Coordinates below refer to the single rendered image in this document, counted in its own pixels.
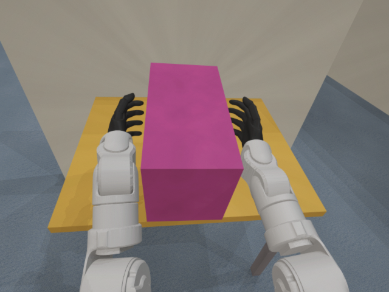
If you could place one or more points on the robot right forearm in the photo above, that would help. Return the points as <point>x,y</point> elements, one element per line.
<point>286,229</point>

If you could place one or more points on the robot left hand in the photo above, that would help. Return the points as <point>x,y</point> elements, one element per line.
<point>118,120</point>

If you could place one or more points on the robot left forearm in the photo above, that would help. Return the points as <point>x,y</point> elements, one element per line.
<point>115,193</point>

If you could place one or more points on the right robot upper arm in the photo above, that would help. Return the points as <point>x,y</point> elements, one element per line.
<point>310,272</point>

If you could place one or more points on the table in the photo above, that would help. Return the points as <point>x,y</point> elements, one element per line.
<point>73,210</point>

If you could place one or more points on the robot right hand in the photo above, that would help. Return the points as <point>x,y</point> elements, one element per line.
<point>250,126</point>

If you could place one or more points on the left robot upper arm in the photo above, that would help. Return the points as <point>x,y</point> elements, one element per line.
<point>129,274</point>

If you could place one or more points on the carton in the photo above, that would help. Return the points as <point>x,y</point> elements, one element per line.
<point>190,163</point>

